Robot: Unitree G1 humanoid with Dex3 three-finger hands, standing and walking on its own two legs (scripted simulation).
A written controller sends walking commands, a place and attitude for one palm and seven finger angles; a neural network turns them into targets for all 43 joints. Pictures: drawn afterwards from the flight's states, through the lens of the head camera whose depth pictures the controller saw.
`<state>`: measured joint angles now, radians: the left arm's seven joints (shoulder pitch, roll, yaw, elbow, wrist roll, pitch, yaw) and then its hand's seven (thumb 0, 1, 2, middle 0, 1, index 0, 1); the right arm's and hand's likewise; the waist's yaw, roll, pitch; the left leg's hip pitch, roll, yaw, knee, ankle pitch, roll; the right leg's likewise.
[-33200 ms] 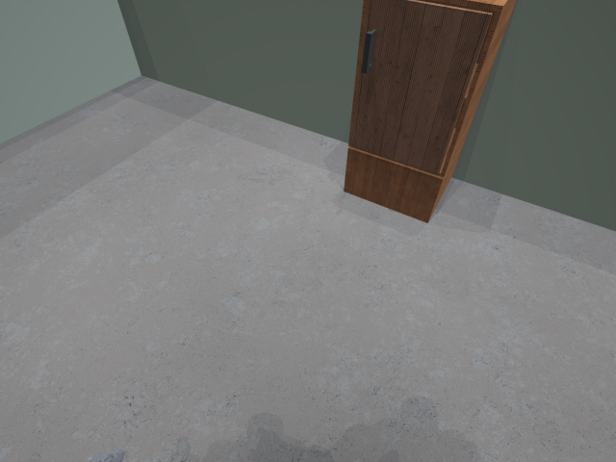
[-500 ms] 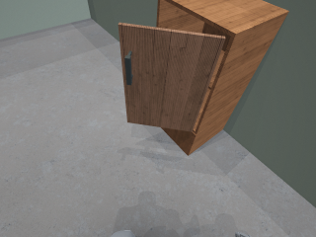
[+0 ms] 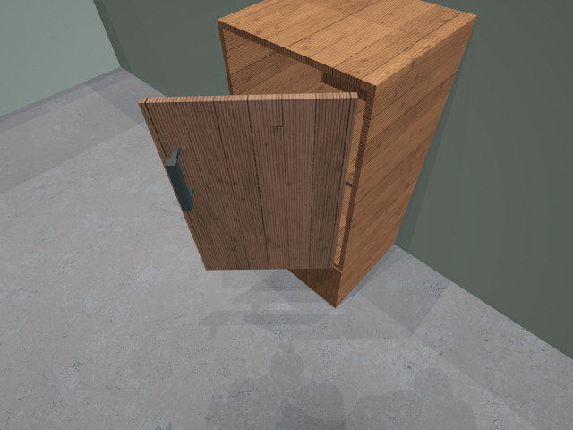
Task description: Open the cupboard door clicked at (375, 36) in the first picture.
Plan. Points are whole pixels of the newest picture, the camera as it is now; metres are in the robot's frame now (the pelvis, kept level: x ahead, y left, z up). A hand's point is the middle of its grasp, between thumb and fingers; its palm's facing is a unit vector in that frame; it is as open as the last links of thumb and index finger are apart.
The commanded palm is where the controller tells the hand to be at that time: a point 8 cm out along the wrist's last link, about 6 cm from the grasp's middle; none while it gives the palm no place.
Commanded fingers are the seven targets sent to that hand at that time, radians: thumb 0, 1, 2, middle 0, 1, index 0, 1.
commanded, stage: come to a stop and stand still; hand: left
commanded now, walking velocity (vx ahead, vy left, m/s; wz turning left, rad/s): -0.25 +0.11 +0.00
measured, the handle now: (182, 179) +0.60 +0.24 -0.04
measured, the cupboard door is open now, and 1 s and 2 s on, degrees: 44 44 44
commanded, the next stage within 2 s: look again from close up in 0.74 s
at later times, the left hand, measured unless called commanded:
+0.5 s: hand out of the picture -0.01 +0.23 -0.17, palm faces +0.04 -0.96 -0.28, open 7.3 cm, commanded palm none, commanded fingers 0.00 0.90 0.90 -0.20 -0.30 -0.20 -0.30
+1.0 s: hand out of the picture +0.04 +0.19 -0.16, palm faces +0.00 -0.97 -0.24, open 7.3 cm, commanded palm none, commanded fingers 0.00 0.90 0.90 -0.20 -0.30 -0.20 -0.30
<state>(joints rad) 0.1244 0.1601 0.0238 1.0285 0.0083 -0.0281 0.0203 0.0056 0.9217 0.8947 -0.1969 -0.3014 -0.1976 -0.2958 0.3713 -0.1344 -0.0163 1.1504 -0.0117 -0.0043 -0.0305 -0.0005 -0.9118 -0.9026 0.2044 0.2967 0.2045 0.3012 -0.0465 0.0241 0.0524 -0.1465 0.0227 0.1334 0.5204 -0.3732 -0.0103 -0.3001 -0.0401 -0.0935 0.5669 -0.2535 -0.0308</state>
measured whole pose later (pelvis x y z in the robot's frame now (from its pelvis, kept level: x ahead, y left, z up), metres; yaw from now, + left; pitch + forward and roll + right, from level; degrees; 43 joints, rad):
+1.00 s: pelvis +0.01 +0.01 +0.01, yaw -1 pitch -1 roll +1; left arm 0.23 0.15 -0.01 1.11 0.01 -0.01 0.03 0.01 0.93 0.89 -0.20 -0.30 -0.20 -0.30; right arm 0.31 -0.16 0.02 1.11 -0.02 -0.01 -0.02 0.00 -0.91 -0.90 0.20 0.30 0.20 0.30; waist -0.01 0.03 0.04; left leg -0.13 0.01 0.13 0.41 -0.26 0.01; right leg -0.23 -0.05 -0.08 0.48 -0.24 -0.01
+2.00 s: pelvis -0.04 +0.00 -0.10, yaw +0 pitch +13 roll -2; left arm 0.38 0.21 0.20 0.08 -0.27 -0.49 -0.32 0.02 0.45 0.70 -0.23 -0.60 -0.23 -0.59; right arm 0.14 -0.23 -0.01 0.47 0.02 -0.25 -0.05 0.01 -0.90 -0.90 0.20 0.30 0.20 0.30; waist 0.05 -0.03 -0.12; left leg -0.93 0.04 -0.04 1.27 -0.57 -0.02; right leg -0.95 -0.04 -0.13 1.20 -0.48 -0.04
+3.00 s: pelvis -0.01 +0.02 -0.08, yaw +0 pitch +17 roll -3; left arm 0.04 0.39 0.42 0.33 -0.35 -0.34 -0.48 -0.01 -0.49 0.30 -0.30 -1.20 -0.30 -1.19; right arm 0.25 -0.26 0.04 0.55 0.02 -0.21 -0.06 0.01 -0.90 -0.90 0.21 0.30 0.21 0.30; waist 0.00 0.02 -0.12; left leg -0.90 0.03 -0.02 1.16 -0.55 0.01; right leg -0.91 -0.03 -0.10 1.08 -0.45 -0.01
